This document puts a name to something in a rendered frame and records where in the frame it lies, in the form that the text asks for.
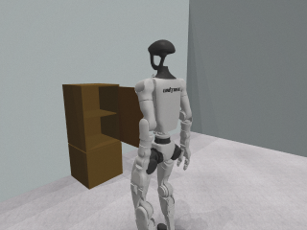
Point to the robot left hand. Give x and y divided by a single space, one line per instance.
139 178

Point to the humanoid robot head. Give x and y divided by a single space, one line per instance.
161 48

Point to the right robot forearm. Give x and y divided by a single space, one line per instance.
185 132

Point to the left robot forearm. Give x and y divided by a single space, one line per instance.
145 144

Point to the robot right upper arm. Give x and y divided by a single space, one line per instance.
185 112

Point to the cupboard door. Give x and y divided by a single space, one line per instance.
130 115

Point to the robot right thigh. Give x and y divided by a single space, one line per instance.
164 170

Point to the robot left upper arm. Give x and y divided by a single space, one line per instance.
144 91

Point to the robot right hand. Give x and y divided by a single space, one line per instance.
186 153

